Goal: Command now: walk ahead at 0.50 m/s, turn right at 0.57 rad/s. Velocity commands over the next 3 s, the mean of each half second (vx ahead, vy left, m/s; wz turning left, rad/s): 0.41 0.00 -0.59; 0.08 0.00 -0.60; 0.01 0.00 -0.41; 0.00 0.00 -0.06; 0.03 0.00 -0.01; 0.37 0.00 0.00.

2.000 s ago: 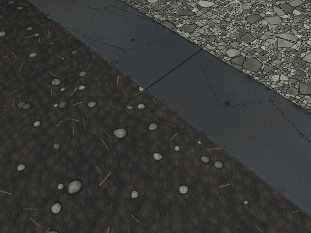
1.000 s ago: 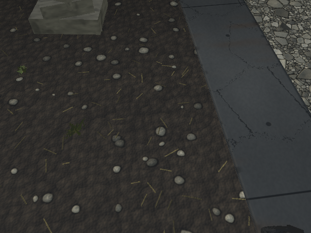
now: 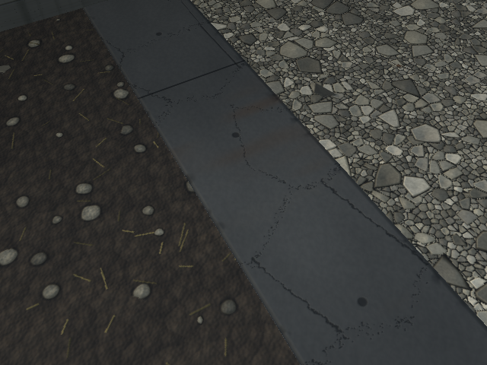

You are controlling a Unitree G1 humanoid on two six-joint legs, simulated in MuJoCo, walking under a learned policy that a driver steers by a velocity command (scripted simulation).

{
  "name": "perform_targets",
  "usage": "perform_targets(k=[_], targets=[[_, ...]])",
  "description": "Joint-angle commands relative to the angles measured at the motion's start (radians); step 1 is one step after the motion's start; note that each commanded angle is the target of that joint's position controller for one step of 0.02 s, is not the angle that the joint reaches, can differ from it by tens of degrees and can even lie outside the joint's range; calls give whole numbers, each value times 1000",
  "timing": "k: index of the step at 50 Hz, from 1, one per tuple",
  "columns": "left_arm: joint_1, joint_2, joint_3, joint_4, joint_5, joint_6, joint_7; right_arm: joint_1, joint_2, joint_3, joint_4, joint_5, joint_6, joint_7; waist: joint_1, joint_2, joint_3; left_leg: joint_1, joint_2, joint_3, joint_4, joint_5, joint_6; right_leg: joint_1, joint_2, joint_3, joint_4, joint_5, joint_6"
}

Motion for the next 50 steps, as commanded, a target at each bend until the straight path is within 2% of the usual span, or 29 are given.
perform_targets(k=[1,3,5,7,8,9,10,11,12,13,14,16,18,21,24,26,30,31,32,33,34,35,36,37,38,39,42,47,50], targets=[[72,156,36,-45,4,-8,8,-121,-67,-7,-96,7,-14,4,33,-93,-11,11,-61,53,-104,78,-3,17,-238,202,-43,405,-104],[87,164,38,-50,13,-6,12,-163,-75,-5,-117,12,-22,5,47,-98,-10,21,-81,47,-161,65,8,59,-255,233,-5,444,-100],[64,178,41,-64,19,-6,20,-147,-95,-8,-125,15,-31,4,24,-109,-13,98,-95,27,-232,26,27,67,-273,272,34,461,-79],[-4,199,45,-87,21,-11,20,-13,-131,-22,-90,18,-41,-5,-47,-117,-49,318,-132,32,-300,-51,58,3,-261,285,126,543,-40],[-23,197,43,-90,15,-17,13,116,-156,-34,-54,14,-53,-16,-114,-73,-110,497,-133,34,-366,-37,81,-39,-209,251,280,563,-16],[-17,141,27,-110,2,-26,2,262,-221,-51,-41,-6,-64,-33,-170,25,-239,722,37,-131,-405,-189,129,-143,-141,182,532,392,12],[84,34,3,-142,-26,-26,4,307,-311,-72,-52,-28,-53,-42,-125,237,-356,977,323,-557,-479,-281,231,-443,10,51,815,-268,48],[101,115,9,-130,5,-13,11,263,-272,-75,-49,-8,-37,-38,-94,204,-332,908,342,-742,-538,-423,280,-565,-51,30,938,-319,39],[35,144,16,-117,19,-2,9,195,-173,-53,-66,-1,-33,-35,-87,58,-181,769,293,-586,-555,-458,258,-579,-109,30,963,-219,39],[-20,132,14,-125,23,1,-2,150,-118,-39,-63,4,-35,-30,-79,5,-96,659,233,-427,-573,-338,233,-559,-141,15,922,-147,48],[-39,115,13,-128,26,9,-10,137,-100,-32,-57,4,-39,-31,-65,35,-49,591,191,-298,-584,-133,212,-531,-163,3,887,-125,61],[-18,98,13,-124,37,36,-18,159,-97,-30,-33,16,-56,-29,-37,79,-37,530,155,-131,-560,300,204,-473,-166,-23,874,-133,89],[-33,84,11,-141,33,50,-23,179,-106,-34,-20,27,-70,-22,-23,80,-66,544,156,-37,-536,569,220,-480,-155,-36,860,-114,104],[-121,63,2,-184,31,59,-35,168,-121,-40,-14,29,-59,-26,-27,108,-60,549,148,70,-547,608,222,-519,-166,-66,742,-24,124],[-190,35,-15,-215,28,60,-51,149,-127,-43,-14,29,-42,-30,-36,112,-58,500,116,176,-534,540,202,-420,-174,-111,545,102,117],[-224,39,-17,-231,31,60,-55,159,-146,-51,-11,31,-37,-30,-48,111,-62,497,122,202,-502,514,186,-352,-163,-138,442,126,104],[-226,74,-2,-255,42,54,-49,187,-181,-70,-3,37,-9,-37,-59,100,-75,569,160,202,-333,499,160,-291,-136,-159,304,9,58],[-164,76,4,-239,51,43,-42,184,-181,-71,-2,42,1,-40,-27,57,-108,560,139,226,-197,474,140,-206,-111,-165,216,49,38],[-81,116,18,-216,62,27,-26,231,-173,-69,1,37,6,-37,6,-54,-171,488,88,251,7,323,93,-63,-138,-89,135,241,7],[-54,228,39,-233,53,17,-10,288,-89,-49,-40,11,18,-32,-36,-263,-228,256,-5,275,283,-405,47,106,-434,256,178,741,-61],[-13,290,66,-244,-4,34,-8,286,-107,-50,-70,19,42,-36,3,-314,-359,98,-147,122,460,-614,23,202,-542,514,120,804,-257],[-26,242,58,-244,-18,48,-3,237,-131,-52,-61,10,55,-38,10,-157,-308,55,-88,40,498,-549,18,172,-506,433,94,664,-247],[-79,195,44,-243,-9,57,6,173,-120,-49,-72,21,55,-38,-2,-132,-190,38,-76,33,473,-465,21,64,-451,351,70,566,-219],[-133,152,30,-242,4,65,12,145,-115,-48,-67,20,52,-41,-33,-94,-116,49,-53,20,399,-391,21,-20,-379,289,44,480,-164],[-162,132,25,-246,1,67,18,153,-122,-50,-68,11,58,-41,-56,-114,-96,88,-47,18,343,-353,19,-76,-335,253,33,453,-133],[-178,121,21,-249,6,67,16,180,-122,-51,-54,5,68,-39,-69,-111,-114,134,-62,28,336,-331,20,-105,-312,229,28,457,-118],[-162,150,33,-241,13,58,6,182,-100,-47,-55,12,84,-36,-71,-89,-149,171,-88,24,268,-316,17,-127,-292,242,16,378,-110],[-137,162,44,-237,21,75,5,100,-97,-45,-86,16,91,-39,-33,-138,-109,160,-110,4,113,-296,19,-157,-274,347,-47,-37,-102],[-131,167,50,-234,27,81,1,80,-95,-43,-95,23,82,-42,-24,-142,-99,206,-135,-1,29,-305,31,-175,-265,393,-45,-88,-93]])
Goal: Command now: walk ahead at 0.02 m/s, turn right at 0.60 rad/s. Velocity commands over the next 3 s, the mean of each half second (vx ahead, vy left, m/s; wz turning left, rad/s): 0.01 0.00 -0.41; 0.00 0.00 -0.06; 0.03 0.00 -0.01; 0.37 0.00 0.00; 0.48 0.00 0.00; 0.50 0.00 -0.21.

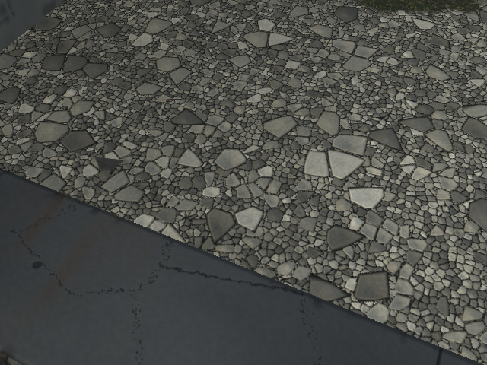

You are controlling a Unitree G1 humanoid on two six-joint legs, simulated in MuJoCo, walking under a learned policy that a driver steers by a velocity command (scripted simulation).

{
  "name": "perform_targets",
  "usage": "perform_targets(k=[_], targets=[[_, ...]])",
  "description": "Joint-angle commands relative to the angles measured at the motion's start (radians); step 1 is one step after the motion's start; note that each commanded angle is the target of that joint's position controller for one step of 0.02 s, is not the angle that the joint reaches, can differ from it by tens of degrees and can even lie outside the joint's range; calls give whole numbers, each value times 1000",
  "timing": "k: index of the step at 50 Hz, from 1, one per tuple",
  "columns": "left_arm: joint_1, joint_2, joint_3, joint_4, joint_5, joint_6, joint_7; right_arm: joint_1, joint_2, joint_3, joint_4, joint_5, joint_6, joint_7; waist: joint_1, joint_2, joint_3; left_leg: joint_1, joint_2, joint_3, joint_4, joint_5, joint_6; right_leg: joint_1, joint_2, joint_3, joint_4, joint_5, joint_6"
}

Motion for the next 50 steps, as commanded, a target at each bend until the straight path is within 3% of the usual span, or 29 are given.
perform_targets(k=[1,4,6,7,8,9,10,11,12,14,18,21,23,25,26,27,28,29,32,36,50], targets=[[0,161,47,-62,7,-6,-1,15,-79,-19,-65,8,-18,-6,-5,-126,-109,39,-35,9,-73,-11,13,91,-256,362,-169,-227,-127],[-20,158,50,-61,6,0,-7,64,-81,-16,-59,21,-31,-13,-24,-147,-110,161,-74,14,-226,-26,45,59,-239,408,-163,-190,-97],[-47,149,48,-59,-11,2,-4,148,-83,-18,-37,20,-42,-27,-74,-137,-99,325,-80,23,-477,73,73,-18,-190,398,-137,-247,-30],[-32,111,39,-63,-22,-2,2,157,-144,-32,-39,8,-49,-38,-67,-39,-89,398,48,-94,-614,22,101,-100,-114,331,-48,-380,35],[-27,71,33,-87,-39,-7,8,109,-255,-56,-72,-6,-49,-39,-52,196,-88,414,323,-411,-720,-118,201,-246,53,96,223,-455,88],[-35,149,51,-70,14,-13,14,33,-244,-55,-84,-16,-46,-30,-42,145,-21,241,394,-440,-723,-16,266,-247,29,14,446,-437,99],[-26,160,58,-55,20,-14,8,8,-165,-34,-90,-12,-50,-25,-11,84,-22,171,340,-359,-685,122,267,-162,-3,31,565,-391,99],[16,143,54,-33,16,-9,1,-39,-122,-22,-92,-7,-54,-19,26,67,-18,152,265,-247,-656,231,236,-131,0,28,639,-339,99],[48,132,50,-17,14,-1,-7,-61,-112,-19,-98,-3,-57,-15,37,101,-37,188,215,-175,-632,310,216,-129,2,18,700,-307,103],[53,117,40,-5,4,8,-15,-30,-105,-17,-96,1,-59,-13,10,128,-52,267,187,-110,-592,484,222,-159,1,-7,726,-319,121],[-43,76,12,-23,-7,17,-8,90,-125,-26,-49,4,-64,-12,-62,139,-70,432,207,-102,-533,618,238,-159,-27,-19,509,-366,143],[-64,57,-9,-17,-18,21,-1,92,-145,-30,-30,-1,-58,-1,-75,190,-86,402,200,-84,-508,638,236,5,-53,-97,281,-425,127],[-46,59,-15,-1,-26,16,8,103,-157,-35,-9,1,-47,6,-65,204,-84,387,197,-89,-476,710,231,92,-56,-135,119,-354,108],[-3,59,-24,29,-13,-2,20,106,-146,-32,10,12,-44,9,-28,147,-87,304,178,-72,-425,676,160,268,-92,-104,-170,-63,79],[-2,106,-21,28,4,-18,26,129,-113,-24,4,13,-51,13,-45,59,-128,218,152,-50,-392,525,105,390,-209,31,-195,-8,55],[-66,178,-12,21,3,-24,30,135,-39,-1,-22,23,-61,19,-96,-151,-106,151,41,43,-401,218,55,352,-363,185,-135,273,-21],[-82,101,-31,28,-7,-32,27,105,-56,1,6,15,-51,8,-61,-132,-103,263,46,53,-445,76,44,251,-385,155,-100,284,-68],[-114,74,-43,29,-7,-39,26,92,-65,-1,15,11,-46,6,-71,-135,-76,292,41,47,-472,130,42,222,-339,125,-101,198,-46],[-89,90,-44,66,-9,-44,40,82,-107,-13,47,7,-51,16,-51,-142,-35,323,57,32,-501,299,38,188,-243,74,-120,40,20],[-64,78,-49,117,-14,-48,42,106,-75,-3,109,10,-57,12,-51,-53,-24,327,67,24,-529,315,34,199,-232,61,-115,19,18],[-27,61,-59,283,-15,-57,49,111,-56,6,276,10,-54,-1,-55,-10,-9,368,88,9,-546,304,46,163,-212,44,-149,-33,19]])
Over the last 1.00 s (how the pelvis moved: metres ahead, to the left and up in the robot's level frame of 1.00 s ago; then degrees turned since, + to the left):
0.30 0.00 -0.01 -35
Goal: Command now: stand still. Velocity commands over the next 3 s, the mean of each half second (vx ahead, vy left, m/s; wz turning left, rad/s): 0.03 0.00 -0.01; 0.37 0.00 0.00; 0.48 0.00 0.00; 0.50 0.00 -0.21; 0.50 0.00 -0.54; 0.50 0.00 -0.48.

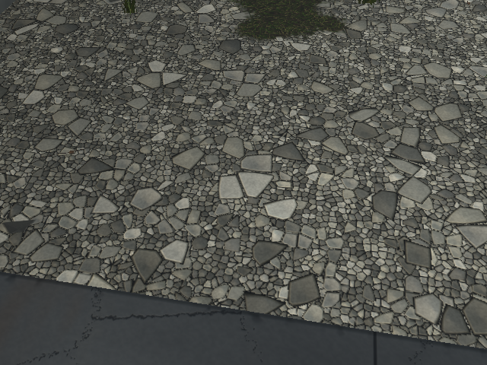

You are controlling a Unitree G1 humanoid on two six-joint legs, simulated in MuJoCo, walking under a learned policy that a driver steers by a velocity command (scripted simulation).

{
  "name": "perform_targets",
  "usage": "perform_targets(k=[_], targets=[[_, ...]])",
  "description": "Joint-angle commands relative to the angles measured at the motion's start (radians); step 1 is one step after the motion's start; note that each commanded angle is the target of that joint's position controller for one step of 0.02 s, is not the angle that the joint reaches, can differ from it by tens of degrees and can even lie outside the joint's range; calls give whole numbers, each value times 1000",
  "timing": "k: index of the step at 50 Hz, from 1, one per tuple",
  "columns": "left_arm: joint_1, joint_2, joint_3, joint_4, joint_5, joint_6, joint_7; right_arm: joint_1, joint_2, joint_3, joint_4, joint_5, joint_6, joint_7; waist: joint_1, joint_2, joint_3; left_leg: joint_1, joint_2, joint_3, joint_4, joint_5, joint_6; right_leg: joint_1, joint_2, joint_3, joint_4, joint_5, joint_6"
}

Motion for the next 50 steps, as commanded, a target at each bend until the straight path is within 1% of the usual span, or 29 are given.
perform_targets(k=[1,10,19,20,21,22,23,24,25,26,27,28,29,30,31,32,33,34,35,36,37,38,39,40,42,44,47,49,50], targets=[[13,105,18,-6,0,-10,5,24,-90,-14,1,0,-7,-6,1,-9,10,52,76,-82,-37,90,26,-96,-129,118,-92,124,-26],[63,79,7,68,0,-8,9,35,-66,-1,68,1,-7,-12,6,-9,22,38,78,-85,-35,86,33,-93,-123,103,-84,135,-21],[98,50,0,113,0,-7,12,51,-41,8,108,2,-10,-17,10,-3,31,22,77,-88,-34,86,36,-88,-121,93,-73,143,-17],[111,46,0,120,2,-7,12,61,-35,9,114,0,-9,-17,12,-5,10,29,66,-82,-35,6,39,-83,-112,90,-82,49,-21],[117,59,6,121,2,-3,12,63,-43,4,114,-1,-6,-16,13,-14,19,15,42,-67,-11,-116,46,-100,-98,91,-80,-90,-33],[122,78,16,119,3,2,11,62,-51,-1,108,-4,-3,-14,15,-29,36,-17,15,-51,25,-268,60,-129,-88,101,-73,-274,-55],[127,88,24,113,7,8,8,54,-52,-4,98,-9,1,-10,20,-38,80,-80,4,-54,48,-388,73,-167,-95,129,-80,-430,-78],[145,88,28,110,8,10,5,38,-43,-3,85,-12,1,-5,32,-47,128,-148,-4,-58,77,-442,81,-187,-117,173,-96,-527,-101],[173,87,32,112,7,8,5,21,-21,1,70,-15,-4,-1,46,-76,157,-214,-18,-44,129,-425,81,-168,-156,239,-124,-577,-126],[211,97,40,121,7,4,5,1,4,6,54,-20,-13,4,61,-125,160,-271,-37,-3,211,-340,75,-117,-215,326,-172,-599,-157],[226,115,50,125,10,0,5,-10,17,8,39,-28,-25,9,65,-162,159,-308,-35,32,271,-251,74,-77,-278,400,-208,-583,-191],[225,115,55,123,11,-6,3,-29,1,4,23,-28,-38,12,67,-156,156,-314,-15,22,301,-224,79,-79,-308,428,-224,-535,-208],[211,117,59,117,13,-13,0,-27,-12,-1,11,-23,-51,18,53,-140,146,-295,-7,16,292,-235,86,-83,-309,415,-218,-488,-210],[185,119,63,107,12,-18,-2,1,-11,-4,11,-17,-62,23,29,-132,137,-237,-8,22,238,-240,94,-109,-294,376,-197,-457,-200],[141,113,64,95,6,-23,-4,77,2,-4,29,-9,-72,25,-17,-128,138,-99,-20,34,138,-201,104,-196,-261,320,-153,-420,-178],[85,90,61,74,1,-28,-6,193,3,-10,72,-1,-80,22,-71,-86,129,101,-36,21,47,-169,108,-323,-197,240,-71,-367,-141],[23,37,47,36,-1,-41,-12,319,-59,-28,103,-8,-89,10,-125,75,111,263,98,-204,-94,-290,133,-477,-94,98,155,-275,-89],[-4,-8,36,-7,8,-55,-22,459,-166,-61,142,-3,-86,10,-152,303,70,376,309,-583,-245,-460,215,-634,20,-81,460,-255,-49],[-19,69,52,-11,42,-60,-28,421,-125,-53,141,-5,-78,8,-101,160,118,313,358,-622,-235,-420,232,-684,-35,-53,632,-270,-56],[-4,46,50,2,42,-66,-39,336,-85,-41,107,-10,-83,11,-54,58,143,250,328,-544,-226,-343,224,-678,-76,-29,702,-185,-60],[17,20,45,14,30,-73,-48,272,-67,-36,83,-13,-90,12,-21,30,134,215,290,-459,-235,-245,209,-649,-102,-25,719,-106,-55],[15,20,47,14,28,-76,-56,243,-53,-29,71,-11,-98,11,-3,29,123,200,258,-386,-248,-160,198,-630,-119,-33,708,-55,-47],[11,25,50,13,31,-71,-61,236,-35,-21,73,-8,-106,10,6,44,112,199,224,-315,-250,-50,184,-617,-125,-49,693,-22,-35],[7,25,52,10,31,-65,-64,259,-27,-16,83,-7,-111,8,7,62,96,213,204,-262,-236,88,178,-613,-117,-72,690,-3,-26],[-33,17,52,-9,30,-53,-65,314,-16,-7,107,-3,-116,5,5,75,80,239,183,-182,-204,338,173,-635,-105,-108,675,20,-12],[-125,3,46,-49,25,-45,-65,333,-16,-1,112,-4,-117,3,-5,82,92,214,165,-136,-206,445,173,-636,-90,-142,599,48,-2],[-264,-18,30,-107,15,-42,-65,332,-19,7,112,-6,-118,-2,-24,97,126,150,140,-85,-220,515,165,-553,-62,-189,385,110,-5],[-294,-12,26,-127,9,-41,-62,338,-37,5,118,-7,-121,-5,-24,114,126,141,152,-70,-215,603,165,-458,-39,-216,282,127,-28],[-279,2,30,-130,8,-41,-58,330,-47,4,119,-6,-123,-6,-8,119,114,150,165,-63,-188,701,161,-404,-26,-219,254,128,-47]])
Over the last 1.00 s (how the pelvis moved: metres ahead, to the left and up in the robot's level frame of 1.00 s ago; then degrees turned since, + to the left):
-0.02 0.01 0.01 -12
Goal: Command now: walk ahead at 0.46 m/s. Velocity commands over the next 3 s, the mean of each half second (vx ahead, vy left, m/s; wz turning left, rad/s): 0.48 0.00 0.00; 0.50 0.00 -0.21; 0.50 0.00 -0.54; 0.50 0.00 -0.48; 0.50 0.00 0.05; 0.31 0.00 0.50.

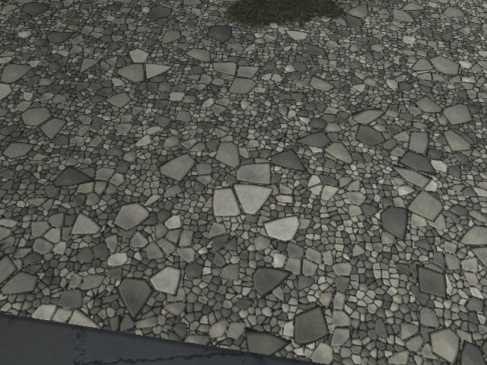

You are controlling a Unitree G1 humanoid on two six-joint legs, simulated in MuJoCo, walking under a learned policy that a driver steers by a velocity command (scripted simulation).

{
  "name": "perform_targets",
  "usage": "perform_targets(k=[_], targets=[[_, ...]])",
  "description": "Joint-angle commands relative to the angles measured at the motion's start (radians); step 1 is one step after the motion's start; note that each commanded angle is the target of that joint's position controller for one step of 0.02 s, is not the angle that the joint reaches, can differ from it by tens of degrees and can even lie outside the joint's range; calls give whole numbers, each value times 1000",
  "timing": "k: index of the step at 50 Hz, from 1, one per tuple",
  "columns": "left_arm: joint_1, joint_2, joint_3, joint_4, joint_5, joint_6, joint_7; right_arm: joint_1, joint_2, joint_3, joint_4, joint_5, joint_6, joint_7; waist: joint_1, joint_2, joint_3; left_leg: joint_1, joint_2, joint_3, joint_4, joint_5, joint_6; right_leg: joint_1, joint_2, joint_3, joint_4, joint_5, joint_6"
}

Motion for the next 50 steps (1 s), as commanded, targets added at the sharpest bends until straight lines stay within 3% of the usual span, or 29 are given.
perform_targets(k=[1,3,4,5,6,7,8,9,11,13,16,21,26,29,30,31,32,33,34,35,36,38,39,40,43,47,50], targets=[[-36,54,7,-70,-6,-11,11,24,-161,-23,-16,1,-14,-7,59,143,71,-135,245,-62,66,1000,76,167,71,-56,-100,18,-46],[181,102,33,-5,-8,-23,25,-11,-185,-30,-23,3,-12,-10,156,137,-46,-104,249,-45,312,1155,61,378,106,-35,-143,0,-89],[331,125,49,43,-2,-31,33,-34,-193,-33,-30,9,-8,-8,224,122,-114,-177,226,-26,504,1046,51,562,83,-8,-214,25,-110],[474,202,72,70,24,-35,42,-22,-154,-24,-55,11,-7,-1,258,27,-213,-356,175,1,798,683,45,771,-126,229,-245,-172,-153],[477,258,84,62,36,-30,35,104,-36,-10,-64,36,1,12,167,-177,-316,-683,-18,0,1198,-180,14,961,-414,775,-373,-243,-321],[388,212,79,57,-7,-24,24,-11,-148,-38,-79,13,7,10,167,-22,-229,-775,27,-107,1243,-101,39,847,-358,805,-473,-405,-299],[272,157,62,36,-16,-29,23,-114,-156,-45,-122,7,3,15,125,-23,-74,-807,77,-98,1191,7,45,687,-330,640,-510,-389,-261],[228,100,48,34,-11,-41,19,-152,-145,-46,-130,4,-1,17,97,24,-8,-764,107,-95,1135,61,45,563,-289,537,-541,-245,-231],[246,37,25,63,-7,-59,27,-119,-102,-45,-122,-15,21,25,32,19,12,-648,140,-93,1049,81,25,425,-214,371,-563,-56,-177],[305,48,22,88,-7,-77,33,-127,-79,-45,-131,-19,41,33,15,-2,20,-639,146,-73,990,75,4,400,-195,305,-571,77,-176],[365,86,24,101,-8,-83,35,-263,-100,-51,-185,-21,58,42,26,-14,53,-745,167,-34,879,168,-22,420,-167,233,-605,132,-164],[458,81,12,111,-11,-79,34,-493,-91,-40,-265,-2,55,49,86,-30,65,-767,141,32,587,339,-43,496,-125,152,-598,317,-117],[541,93,10,139,1,-73,47,-615,-104,-37,-312,1,46,45,124,-47,66,-783,100,57,433,331,-10,688,-171,147,-542,460,-122],[506,115,16,138,8,-71,55,-547,-130,-50,-304,0,33,35,69,-61,28,-654,48,72,372,214,40,746,-194,124,-411,749,-110],[494,126,20,138,9,-69,56,-449,-148,-60,-275,-1,27,28,27,-66,-21,-544,17,78,349,184,60,750,-189,115,-300,856,-99],[472,131,21,134,4,-65,54,-285,-167,-74,-219,-6,18,20,-43,-47,-100,-354,2,84,278,232,84,702,-161,89,-121,836,-82],[460,111,13,110,-7,-68,50,-111,-227,-95,-176,-29,11,9,-106,-7,-202,-87,144,-64,274,189,130,505,-127,71,127,567,-67],[577,-5,-9,88,-52,-65,37,-28,-332,-123,-171,-51,13,8,-61,218,-339,214,472,-563,209,116,274,122,54,10,547,-132,-17],[540,93,21,103,-28,-60,40,-98,-293,-119,-176,-8,28,21,-48,110,-328,142,477,-698,101,63,282,26,70,148,664,-337,-33],[449,99,28,70,-18,-58,40,-221,-239,-103,-196,5,27,24,2,74,-154,-19,446,-520,72,26,239,-19,8,167,648,-255,-39],[396,82,26,59,-14,-60,37,-284,-170,-85,-204,3,17,28,21,24,-63,-156,403,-405,24,86,199,2,-30,166,590,-190,-39],[400,45,29,64,7,-34,27,-292,-99,-63,-180,1,1,18,77,41,4,-307,314,-217,-23,196,108,89,-68,167,496,-137,-32],[420,26,29,67,12,-20,20,-267,-104,-62,-168,0,-7,14,86,70,-1,-331,314,-179,-28,247,106,117,-66,160,484,-132,-26],[410,21,31,60,14,-10,16,-240,-111,-63,-158,2,-17,13,92,62,5,-331,306,-143,-31,310,102,105,-67,155,479,-120,-22],[304,23,35,13,11,9,6,-193,-144,-68,-149,3,-28,9,92,66,30,-304,289,-37,-49,392,80,-4,-81,134,421,-25,-10],[141,18,27,-54,3,6,-7,-141,-138,-61,-141,2,-28,4,64,78,56,-262,255,72,-49,499,51,-59,-73,84,213,114,1],[33,6,15,-97,3,3,-13,-94,-153,-60,-130,5,-26,-7,35,83,67,-203,266,124,-39,584,43,-28,-52,17,34,156,-6]])
Over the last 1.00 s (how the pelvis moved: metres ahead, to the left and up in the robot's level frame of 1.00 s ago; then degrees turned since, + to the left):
0.20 0.05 -0.01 0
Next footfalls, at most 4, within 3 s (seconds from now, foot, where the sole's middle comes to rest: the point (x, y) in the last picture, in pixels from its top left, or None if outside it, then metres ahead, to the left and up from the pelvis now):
0.10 right None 0.23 -0.07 -0.77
0.64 left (203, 334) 0.54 0.09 -0.77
1.18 right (265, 249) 0.80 -0.11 -0.77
1.72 left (258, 158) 1.17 -0.11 -0.77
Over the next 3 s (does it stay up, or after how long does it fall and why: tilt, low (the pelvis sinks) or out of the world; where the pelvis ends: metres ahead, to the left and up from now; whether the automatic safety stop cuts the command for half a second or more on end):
stays up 1.43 -0.45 0.00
